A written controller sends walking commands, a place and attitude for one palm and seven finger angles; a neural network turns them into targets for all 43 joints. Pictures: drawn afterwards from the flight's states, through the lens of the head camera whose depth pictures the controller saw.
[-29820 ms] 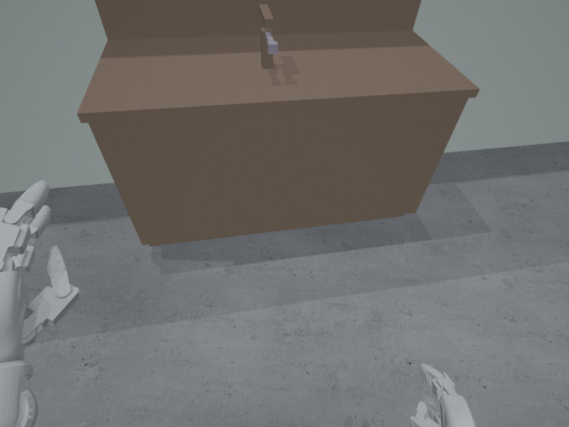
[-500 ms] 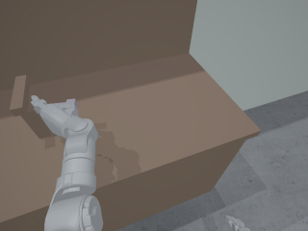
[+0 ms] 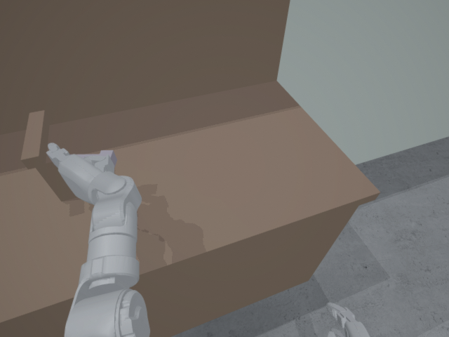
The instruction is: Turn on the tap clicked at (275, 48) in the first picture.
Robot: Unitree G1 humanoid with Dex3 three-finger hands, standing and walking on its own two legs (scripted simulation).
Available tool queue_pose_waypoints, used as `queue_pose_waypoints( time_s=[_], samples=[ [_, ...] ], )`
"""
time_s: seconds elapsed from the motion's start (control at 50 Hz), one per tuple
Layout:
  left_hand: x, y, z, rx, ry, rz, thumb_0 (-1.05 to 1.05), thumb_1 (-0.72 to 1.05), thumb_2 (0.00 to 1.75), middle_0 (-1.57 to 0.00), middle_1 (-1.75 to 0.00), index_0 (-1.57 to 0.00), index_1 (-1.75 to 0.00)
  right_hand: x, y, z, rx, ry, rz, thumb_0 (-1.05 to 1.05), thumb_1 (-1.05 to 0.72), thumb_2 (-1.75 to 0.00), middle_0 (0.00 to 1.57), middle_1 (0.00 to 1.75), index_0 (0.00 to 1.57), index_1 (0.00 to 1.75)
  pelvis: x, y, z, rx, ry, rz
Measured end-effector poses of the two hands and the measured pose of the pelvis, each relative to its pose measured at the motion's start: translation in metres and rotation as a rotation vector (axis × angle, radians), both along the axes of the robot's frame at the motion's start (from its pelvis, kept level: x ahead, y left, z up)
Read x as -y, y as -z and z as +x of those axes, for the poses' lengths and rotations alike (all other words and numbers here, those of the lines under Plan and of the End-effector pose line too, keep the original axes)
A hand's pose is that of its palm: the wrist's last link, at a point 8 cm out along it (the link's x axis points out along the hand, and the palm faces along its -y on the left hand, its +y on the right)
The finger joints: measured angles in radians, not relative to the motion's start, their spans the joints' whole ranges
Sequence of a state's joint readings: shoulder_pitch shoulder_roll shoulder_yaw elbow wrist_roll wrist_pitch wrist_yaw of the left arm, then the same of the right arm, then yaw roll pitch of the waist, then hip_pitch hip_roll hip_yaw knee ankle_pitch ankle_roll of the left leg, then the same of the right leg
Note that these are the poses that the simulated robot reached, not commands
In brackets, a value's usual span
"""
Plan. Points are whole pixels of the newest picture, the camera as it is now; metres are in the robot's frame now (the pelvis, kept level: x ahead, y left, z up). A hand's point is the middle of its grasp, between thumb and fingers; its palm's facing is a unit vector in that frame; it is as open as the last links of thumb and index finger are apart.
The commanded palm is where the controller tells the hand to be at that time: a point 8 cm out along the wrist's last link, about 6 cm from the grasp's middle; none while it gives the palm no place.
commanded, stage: lift the hand up off the lever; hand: left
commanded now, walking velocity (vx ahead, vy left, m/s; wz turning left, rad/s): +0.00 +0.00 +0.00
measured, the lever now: (107, 160) +0.43 +0.25 +0.08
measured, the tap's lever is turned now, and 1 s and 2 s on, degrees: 71 55 55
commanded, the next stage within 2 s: draw the hand back beside the body in 0.06 s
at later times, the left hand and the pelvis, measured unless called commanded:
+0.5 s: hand (98, 193) +0.33 +0.24 +0.09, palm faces +0.45 -0.88 -0.17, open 7.7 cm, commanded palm +0.30 +0.25 +0.17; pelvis +0.00 +0.00 +0.01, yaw -2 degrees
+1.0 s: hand (65, 207) +0.26 +0.23 +0.17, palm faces +0.32 -0.91 -0.28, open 7.5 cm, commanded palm +0.22 +0.27 +0.19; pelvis +0.01 +0.01 +0.03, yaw -1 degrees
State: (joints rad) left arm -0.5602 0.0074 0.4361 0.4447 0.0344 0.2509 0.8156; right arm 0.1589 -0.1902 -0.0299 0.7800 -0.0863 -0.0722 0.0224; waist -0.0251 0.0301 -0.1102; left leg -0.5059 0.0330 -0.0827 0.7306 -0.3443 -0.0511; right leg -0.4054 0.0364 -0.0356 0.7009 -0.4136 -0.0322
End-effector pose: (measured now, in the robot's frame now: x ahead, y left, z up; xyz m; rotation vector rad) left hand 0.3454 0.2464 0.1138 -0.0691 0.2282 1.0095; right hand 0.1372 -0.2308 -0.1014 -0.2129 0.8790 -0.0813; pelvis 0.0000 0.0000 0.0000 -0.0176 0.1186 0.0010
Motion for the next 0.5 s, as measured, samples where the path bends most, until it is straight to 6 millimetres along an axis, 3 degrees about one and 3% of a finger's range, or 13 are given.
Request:
queue_pose_waypoints(
  time_s=[0.2, 0.32, 0.5],
  samples=[
    [0.001, 0.000, 0.001, -0.005, -0.004, 0.006, 0.01, 0.92, 0.92, -0.27, -0.21, -0.16, -0.16, -0.001, 0.004, -0.008, -0.015, -0.001, -0.001, 0.01, -0.91, -0.90, 0.20, 0.29, 0.20, 0.30, 0.001, 0.001, -0.005, -0.006, -0.001, 0.002],
    [-0.005, 0.002, -0.011, 0.034, 0.212, 0.006, 0.01, 0.92, 0.91, -0.13, -0.14, -0.16, -0.16, 0.007, -0.004, -0.015, 0.016, 0.086, -0.016, 0.01, -0.91, -0.90, 0.20, 0.30, 0.20, 0.30, 0.002, -0.003, -0.005, 0.036, 0.023, 0.011],
    [-0.026, 0.008, -0.054, -0.005, 0.542, 0.162, 0.02, 0.90, 0.90, -0.12, -0.14, -0.16, -0.18, 0.017, -0.025, -0.015, 0.113, 0.117, -0.023, 0.01, -0.91, -0.90, 0.20, 0.29, 0.20, 0.30, -0.002, -0.012, 0.001, 0.099, 0.029, 0.014]
  ],
)
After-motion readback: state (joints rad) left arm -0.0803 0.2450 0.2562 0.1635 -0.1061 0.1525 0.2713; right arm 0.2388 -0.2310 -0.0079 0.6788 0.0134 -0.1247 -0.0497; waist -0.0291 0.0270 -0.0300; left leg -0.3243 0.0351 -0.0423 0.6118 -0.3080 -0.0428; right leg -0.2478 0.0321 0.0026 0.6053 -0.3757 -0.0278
